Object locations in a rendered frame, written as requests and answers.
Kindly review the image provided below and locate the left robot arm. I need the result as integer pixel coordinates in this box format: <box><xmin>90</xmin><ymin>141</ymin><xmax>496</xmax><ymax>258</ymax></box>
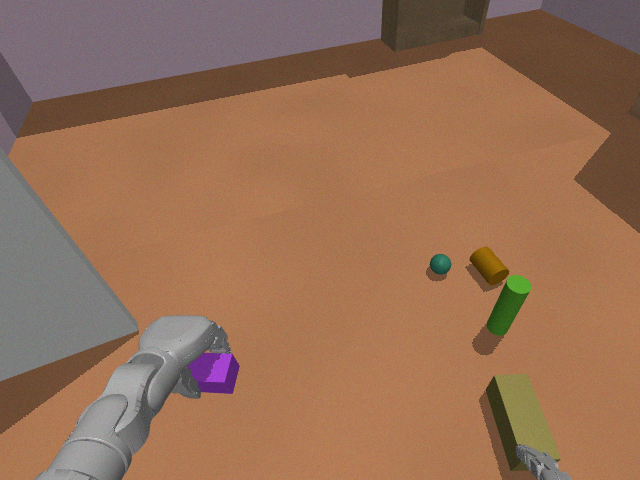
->
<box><xmin>34</xmin><ymin>348</ymin><xmax>180</xmax><ymax>480</ymax></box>

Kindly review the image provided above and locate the bookshelf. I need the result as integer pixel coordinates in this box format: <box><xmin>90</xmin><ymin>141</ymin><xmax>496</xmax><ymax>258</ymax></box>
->
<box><xmin>381</xmin><ymin>0</ymin><xmax>490</xmax><ymax>52</ymax></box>

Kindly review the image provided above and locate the left robot hand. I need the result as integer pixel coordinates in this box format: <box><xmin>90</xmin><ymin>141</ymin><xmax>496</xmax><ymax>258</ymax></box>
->
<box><xmin>139</xmin><ymin>315</ymin><xmax>231</xmax><ymax>399</ymax></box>

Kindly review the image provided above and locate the right robot hand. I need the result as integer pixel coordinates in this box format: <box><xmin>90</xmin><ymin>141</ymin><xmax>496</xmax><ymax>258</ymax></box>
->
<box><xmin>515</xmin><ymin>444</ymin><xmax>572</xmax><ymax>480</ymax></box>

